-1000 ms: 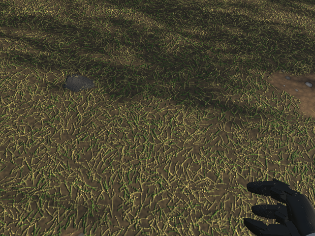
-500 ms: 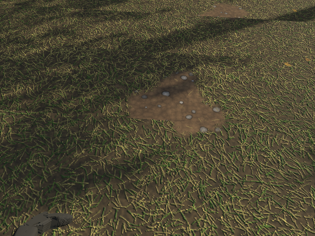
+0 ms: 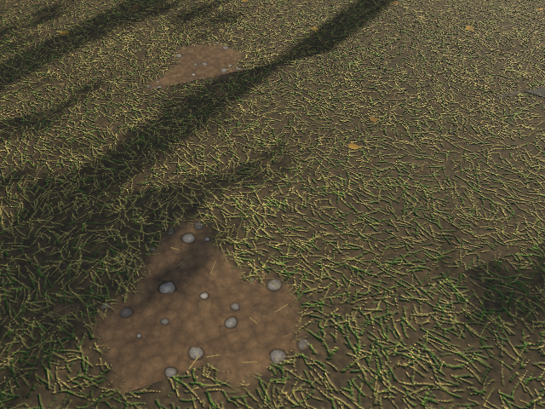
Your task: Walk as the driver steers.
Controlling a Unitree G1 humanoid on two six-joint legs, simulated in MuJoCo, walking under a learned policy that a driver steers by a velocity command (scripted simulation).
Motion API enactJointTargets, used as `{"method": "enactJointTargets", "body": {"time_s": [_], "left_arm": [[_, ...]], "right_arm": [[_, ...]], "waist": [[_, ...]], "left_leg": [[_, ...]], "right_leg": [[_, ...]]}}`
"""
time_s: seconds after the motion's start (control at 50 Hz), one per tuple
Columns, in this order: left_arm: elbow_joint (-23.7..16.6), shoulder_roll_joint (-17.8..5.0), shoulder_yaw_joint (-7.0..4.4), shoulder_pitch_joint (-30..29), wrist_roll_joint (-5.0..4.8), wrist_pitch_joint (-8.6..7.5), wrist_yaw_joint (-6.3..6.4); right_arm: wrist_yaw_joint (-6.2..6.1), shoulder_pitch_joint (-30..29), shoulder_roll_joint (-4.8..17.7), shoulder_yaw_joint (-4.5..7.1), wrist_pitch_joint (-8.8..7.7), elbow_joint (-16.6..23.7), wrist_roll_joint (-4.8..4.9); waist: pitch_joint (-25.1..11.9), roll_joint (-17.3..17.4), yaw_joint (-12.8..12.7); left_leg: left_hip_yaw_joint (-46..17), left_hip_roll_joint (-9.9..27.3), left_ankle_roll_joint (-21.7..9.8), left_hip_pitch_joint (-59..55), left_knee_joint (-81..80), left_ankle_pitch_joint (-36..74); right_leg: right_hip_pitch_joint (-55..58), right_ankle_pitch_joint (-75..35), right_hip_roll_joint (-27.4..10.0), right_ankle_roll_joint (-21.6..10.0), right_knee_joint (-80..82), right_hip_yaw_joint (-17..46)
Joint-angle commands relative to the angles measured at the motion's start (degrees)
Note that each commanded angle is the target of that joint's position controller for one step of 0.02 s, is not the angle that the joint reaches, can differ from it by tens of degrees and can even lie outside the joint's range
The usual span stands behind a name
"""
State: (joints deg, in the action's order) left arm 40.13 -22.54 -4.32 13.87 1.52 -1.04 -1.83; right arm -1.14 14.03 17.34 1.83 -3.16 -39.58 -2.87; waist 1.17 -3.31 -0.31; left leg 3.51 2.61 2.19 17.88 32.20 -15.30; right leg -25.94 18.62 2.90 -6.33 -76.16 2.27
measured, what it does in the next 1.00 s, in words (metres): goes down, turning right: right foot, then left foot 0.14 m lower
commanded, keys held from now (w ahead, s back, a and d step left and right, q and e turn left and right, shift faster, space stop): w+e+shift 0.24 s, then w+shift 0.06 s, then shift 0.44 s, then q+shift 0.26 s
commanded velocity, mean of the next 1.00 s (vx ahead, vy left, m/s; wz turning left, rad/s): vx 0.53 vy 0.00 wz -0.36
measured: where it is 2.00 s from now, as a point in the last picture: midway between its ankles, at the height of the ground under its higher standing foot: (333, 374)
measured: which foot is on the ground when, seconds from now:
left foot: down 0.00-0.32, up 0.34-0.80, down 0.82-1.00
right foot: up 0.00-0.30, down 0.32-0.80, up 0.82-1.00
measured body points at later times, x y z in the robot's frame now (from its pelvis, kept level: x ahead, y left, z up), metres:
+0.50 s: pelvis +0.41 -0.05 +0.00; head +0.45 -0.06 +0.45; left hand +0.57 +0.18 -0.13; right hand +0.44 -0.33 -0.11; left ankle +0.47 +0.10 -0.65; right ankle +0.40 -0.07 -0.73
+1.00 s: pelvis +0.66 -0.08 -0.14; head +0.68 -0.09 +0.31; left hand +0.93 +0.02 -0.24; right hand +0.53 -0.30 -0.28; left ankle +0.76 -0.07 -0.87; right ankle +0.60 -0.19 -0.59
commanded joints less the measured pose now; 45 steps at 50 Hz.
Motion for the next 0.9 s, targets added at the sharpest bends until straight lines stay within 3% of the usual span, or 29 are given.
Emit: {"method": "enactJointTargets", "body": {"time_s": [0.02, 0.1, 0.18, 0.22, 0.26, 0.28, 0.3, 0.32, 0.34, 0.36, 0.4, 0.42, 0.46, 0.5, 0.54, 0.58, 0.62, 0.66, 0.7, 0.72, 0.74, 0.76, 0.78, 0.8, 0.82, 0.84, 0.86, 0.88, 0.9], "left_arm": [[-7.93, 2.22, 1.58, -5.22, 0.49, 1.15, -1.95], [-11.93, 2.23, 2.28, -11.54, 0.31, 2.14, -2.42], [-13.29, 2.16, 2.95, -18.96, 0.21, 2.11, -3.86], [-12.57, 2.51, 3.02, -18.84, -0.08, 1.86, -3.94], [-10.3, 0.93, 2.19, -12.07, 0.16, 1.78, -3.18], [-7.6, -0.89, 1.13, -2.99, 0.14, 1.51, -2.53], [-3.21, -3.35, -0.44, 9.88, 0.15, 1.22, -1.5], [-0.13, -5.05, -1.83, 14.07, 0.09, 1.15, 0.1], [-2.36, -10.17, -2.27, 5.6, 0.54, 1.61, 1.17], [-4.68, -10.4, -2.91, 8.6, -0.16, 1.65, 1.41], [-1.39, -5.4, -1.78, 6.17, -1.13, 0.35, 2.72], [-0.96, -3.19, -1.0, 3.72, -1.0, -0.44, 2.97], [-0.12, -0.72, 0.17, 2.08, -1.64, -1.54, 2.93], [1.58, -1.07, 0.29, 0.91, -1.49, -2.31, 2.43], [2.0, -0.75, 0.27, -0.89, -0.75, -2.46, 2.23], [2.58, 1.66, 0.89, -0.83, -1.29, -3.09, 2.14], [4.83, 2.52, 1.05, 3.29, -1.63, -3.58, 3.44], [5.83, 2.34, 0.87, 6.48, -0.78, -3.28, 4.61], [5.88, 2.37, 0.7, 7.84, 0.09, -2.45, 5.57], [5.92, 2.92, 0.75, 6.68, 0.54, -2.21, 5.74], [6.38, 3.69, 1.15, 8.83, -0.18, -1.58, 5.01], [7.31, 3.03, 1.0, 10.82, -0.42, -2.21, 4.75], [7.7, 2.19, 1.19, 9.08, -0.65, -2.36, 5.76], [8.13, 2.44, 1.47, 6.4, -0.55, -2.46, 6.17], [7.62, 5.63, 1.47, 4.06, -0.44, -1.69, 6.4], [1.47, 7.94, 1.91, 1.3, -1.67, -1.05, 6.43], [-1.02, 9.62, 3.04, 3.6, -1.36, -0.91, 6.79], [-1.65, 8.95, 3.79, 0.23, 1.4, -0.66, 6.74], [-2.28, 8.8, 3.84, -1.13, 2.61, -0.31, 6.21]], "right_arm": [[0.45, 7.42, 4.55, 1.4, -1.66, -1.41, 1.02], [1.06, 6.34, 4.93, 1.24, -3.32, -3.11, 1.06], [0.59, 10.62, 6.63, 1.56, -3.24, -6.03, 1.02], [-0.03, 12.14, 8.42, 1.85, -2.61, -6.46, 0.96], [-0.93, 12.44, 11.94, 2.71, -1.38, -6.18, 1.17], [-1.08, 10.67, 13.88, 3.24, -0.47, -5.67, 0.99], [-0.82, 7.82, 14.31, 3.35, 0.24, -4.3, 0.7], [-0.07, 6.91, 11.5, 3.14, 0.47, -4.12, 0.95], [0.77, 11.44, 2.45, 1.01, 0.2, -0.17, 1.31], [0.74, 8.63, 7.38, 1.44, -0.86, 4.09, 2.28], [0.24, 5.39, 6.68, 0.7, -1.76, 2.95, 2.43], [0.22, 5.17, 5.91, 0.52, -1.14, 1.96, 1.35], [0.84, 7.76, 4.85, 0.47, 1.14, 0.58, 0.17], [1.06, 6.02, 2.43, 0.02, 2.01, 0.79, 0.44], [1.41, 8.09, -1.23, -1.12, 2.23, -0.7, 0.72], [1.53, 8.73, 0.58, -0.24, 1.76, -2.42, 1.4], [1.82, 0.06, 2.65, 0.5, 0.65, 0.03, 1.28], [2.24, -3.74, 1.42, -0.1, -0.31, 0.78, 0.78], [3.09, -1.81, 0.8, -0.6, -1.26, 0.09, 0.8], [2.86, 3.69, 2.18, -0.1, -1.97, -2.08, 1.59], [2.25, 5.42, 4.27, 0.71, -2.59, -3.38, 2.07], [2.49, 5.65, 2.02, 0.46, -2.21, -5.73, 1.07], [2.8, 12.28, 0.51, 0.54, -1.82, -8.48, 0.32], [2.52, 21.95, 2.47, 1.72, -0.99, -11.95, -0.25], [2.5, 27.51, 4.27, 2.3, -0.42, -13.54, -0.25], [3.16, 30.19, 5.14, 1.33, -0.1, -13.01, -0.08], [3.28, 25.65, 8.12, 2.54, 0.22, -11.2, 0.68], [2.77, 20.99, 7.02, 2.57, 0.96, -8.75, 2.44], [1.79, 17.13, 5.53, 1.96, 1.23, -7.55, 2.51]], "waist": [[0.56, 9.07, 1.86], [2.89, 8.3, -0.37], [7.74, 5.4, 1.24], [6.26, 6.24, 0.42], [1.17, 9.43, -4.21], [-2.74, 10.46, -9.12], [-7.91, 10.1, -14.52], [-8.38, 3.19, -14.75], [-9.37, -10.46, -3.27], [-20.24, -5.17, -7.03], [-4.51, 5.75, -2.15], [-1.6, 8.83, 0.39], [-0.18, 8.92, 3.63], [-0.04, 6.45, 4.78], [-5.94, 2.98, 4.88], [-7.5, 1.7, 4.29], [-2.89, 4.02, 0.9], [-0.07, 1.81, -2.09], [0.11, 0.7, -2.81], [-0.07, 0.45, -0.69], [-0.93, 6.14, -0.35], [1.87, 12.75, -1.81], [2.07, 10.1, 1.06], [-0.83, 10.23, 6.34], [-3.79, 17.54, 9.33], [-6.24, 13.8, 6.3], [-13.1, 8.64, 2.15], [-13.29, -0.67, 2.51], [-12.16, -3.25, 1.03]], "left_leg": [[-15.15, 14.25, -5.25, -14.16, -19.16, -2.23], [-0.5, 12.61, -4.52, -11.34, -22.38, 14.3], [9.63, 9.81, -3.05, -15.17, -25.01, 26.2], [13.36, 9.51, -1.98, -18.24, -20.57, 52.27], [13.21, 12.05, -2.09, -21.54, -9.78, 74.26], [12.2, 13.61, -3.18, -19.48, 0.84, 79.0], [10.59, 13.96, -4.7, -13.06, 15.7, 74.73], [10.74, 7.14, -3.91, -1.21, 37.64, 35.37], [7.79, -0.88, -1.63, 18.87, 57.94, -15.48], [-4.0, -2.59, -0.69, 25.78, 62.43, -11.08], [-4.61, 2.36, -0.08, 24.71, 52.93, -4.97], [-4.75, 3.95, 0.0, 20.19, 47.58, -5.77], [-4.93, 4.95, 0.63, 11.58, 38.09, -7.05], [-1.36, 2.14, 0.18, 4.92, 23.71, -2.77], [2.81, -2.38, -1.29, -1.9, 20.08, 12.71], [1.38, -2.46, -3.94, -2.8, 16.4, 28.79], [-1.79, -1.55, -4.53, 4.67, 4.52, 36.88], [-2.42, -2.23, -4.78, 8.09, -2.38, 40.45], [-4.58, -1.64, -4.81, 6.35, -7.96, 41.59], [-6.36, -0.27, -5.27, 2.67, -11.86, 43.04], [-3.49, -3.87, -3.22, -0.27, -16.02, 44.12], [0.2, -6.98, -0.96, -3.66, -18.69, 47.05], [-0.81, -3.89, -2.62, -10.53, -24.97, 55.15], [1.02, -2.54, -4.37, -20.43, -24.01, 60.97], [-4.96, 4.33, -8.36, -30.18, -17.21, 79.79], [-18.62, 13.14, -14.65, -39.39, -1.44, 109.21], [-29.12, 21.16, -23.57, -45.59, 0.73, 102.9], [-27.65, 20.22, -24.94, -38.94, -3.27, 87.2], [-27.63, 18.11, -25.26, -31.21, -4.3, 75.12]], "right_leg": [[-19.96, -3.17, -7.26, 0.94, -1.57, 2.37], [-20.05, -12.72, -7.36, 1.21, 5.62, -0.11], [-16.78, -16.72, -5.52, -1.68, 22.67, -8.46], [-8.85, -14.63, -1.61, -3.85, 28.8, -13.28], [0.78, -9.6, 2.17, -5.61, 30.66, -14.03], [10.67, -5.92, 3.77, -6.88, 30.97, -12.46], [25.45, -3.73, 4.22, -8.86, 34.76, -8.49], [36.94, -5.58, 0.4, -10.75, 42.81, -0.33], [45.55, -17.35, -13.82, -13.14, 43.24, 23.51], [51.02, -27.65, -21.0, -20.95, 51.85, 39.01], [32.28, -43.37, -19.76, -17.8, 55.29, 28.09], [24.23, -45.45, -16.69, -15.18, 55.49, 22.62], [13.81, -53.78, -13.17, -12.24, 57.27, 13.91], [8.35, -62.45, -6.88, -9.57, 56.82, 5.95], [8.49, -67.51, -3.03, -6.25, 53.64, -0.49], [8.98, -52.35, -1.89, -3.17, 51.57, -1.47], [14.31, -33.0, -1.84, -1.71, 48.62, -0.39], [18.9, -27.72, -3.5, -1.86, 42.68, 1.42], [19.95, -24.31, -4.99, -2.24, 35.08, 3.97], [19.47, -23.13, -5.64, -2.32, 29.03, 4.91], [18.38, -21.69, -0.43, 0.01, 23.59, 0.74], [16.44, -21.82, -0.03, 0.69, 22.65, -0.91], [14.78, -20.42, -2.32, -0.04, 13.77, -0.8], [9.52, -8.84, 0.34, 0.93, -1.13, -4.71], [-2.26, 32.23, 7.77, 2.69, -27.12, -9.75], [-20.54, 38.87, 10.12, 5.11, -44.8, -7.94], [-31.5, 28.86, 6.69, 5.4, -51.71, -1.82], [-33.13, 20.88, 3.03, 5.7, -52.57, -1.74], [-33.67, 17.01, 1.74, 5.98, -53.06, -1.13]]}}
Velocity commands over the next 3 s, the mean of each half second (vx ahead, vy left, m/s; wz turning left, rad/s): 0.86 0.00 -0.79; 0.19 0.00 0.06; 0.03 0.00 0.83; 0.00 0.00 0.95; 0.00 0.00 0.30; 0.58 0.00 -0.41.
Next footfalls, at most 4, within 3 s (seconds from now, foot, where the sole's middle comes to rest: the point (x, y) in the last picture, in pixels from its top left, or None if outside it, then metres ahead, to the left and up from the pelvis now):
0.32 right None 0.44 -0.08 -0.77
0.82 left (304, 319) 0.79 -0.09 -0.91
1.46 right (368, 345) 0.65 -0.24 -0.77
1.96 left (280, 374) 0.57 -0.01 -0.77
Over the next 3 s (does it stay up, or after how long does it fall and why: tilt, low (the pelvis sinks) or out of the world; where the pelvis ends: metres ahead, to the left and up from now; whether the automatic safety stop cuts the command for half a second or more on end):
stays up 0.76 0.04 -0.08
